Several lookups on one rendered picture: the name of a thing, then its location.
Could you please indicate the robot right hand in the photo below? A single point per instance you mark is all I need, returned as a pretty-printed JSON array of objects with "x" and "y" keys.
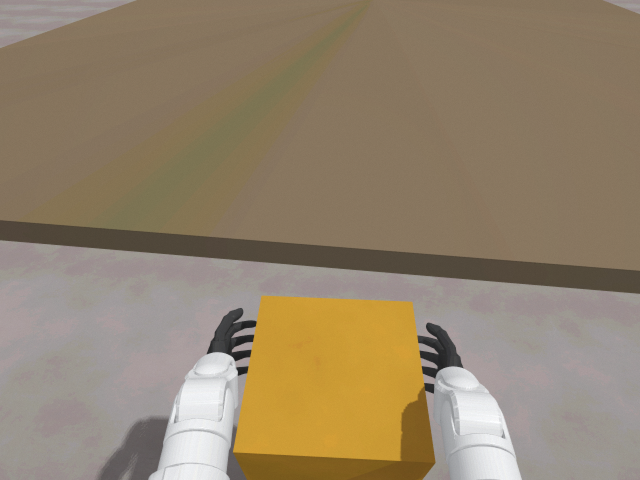
[{"x": 446, "y": 357}]

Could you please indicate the carton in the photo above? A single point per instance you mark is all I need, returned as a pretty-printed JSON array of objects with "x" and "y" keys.
[{"x": 334, "y": 391}]

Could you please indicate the robot left hand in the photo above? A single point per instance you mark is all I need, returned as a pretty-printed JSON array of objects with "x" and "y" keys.
[{"x": 223, "y": 341}]

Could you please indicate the robot left forearm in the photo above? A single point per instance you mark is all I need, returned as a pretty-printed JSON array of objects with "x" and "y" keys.
[{"x": 199, "y": 431}]

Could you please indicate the robot right forearm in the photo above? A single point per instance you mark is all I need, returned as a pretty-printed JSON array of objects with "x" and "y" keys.
[{"x": 476, "y": 440}]

